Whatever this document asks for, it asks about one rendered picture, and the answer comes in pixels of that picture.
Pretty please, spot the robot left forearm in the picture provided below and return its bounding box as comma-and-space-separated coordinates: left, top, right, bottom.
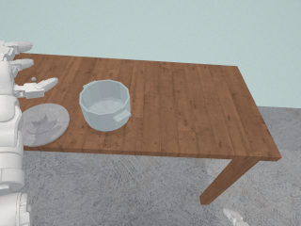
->
0, 95, 25, 196

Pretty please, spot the left robot hand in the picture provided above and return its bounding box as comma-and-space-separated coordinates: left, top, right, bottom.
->
0, 40, 58, 99

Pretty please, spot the table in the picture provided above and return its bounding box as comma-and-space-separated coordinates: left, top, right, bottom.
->
13, 53, 282, 205

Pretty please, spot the robot left upper arm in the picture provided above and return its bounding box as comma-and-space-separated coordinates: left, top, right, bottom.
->
0, 192, 33, 226

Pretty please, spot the pot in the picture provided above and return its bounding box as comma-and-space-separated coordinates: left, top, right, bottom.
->
79, 79, 132, 132

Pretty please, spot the knob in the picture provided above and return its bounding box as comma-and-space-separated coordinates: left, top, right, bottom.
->
29, 111, 47, 125

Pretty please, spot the lid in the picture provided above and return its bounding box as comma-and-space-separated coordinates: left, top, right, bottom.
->
21, 103, 70, 147

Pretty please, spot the right robot hand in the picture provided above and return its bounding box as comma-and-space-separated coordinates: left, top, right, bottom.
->
223, 207, 249, 226

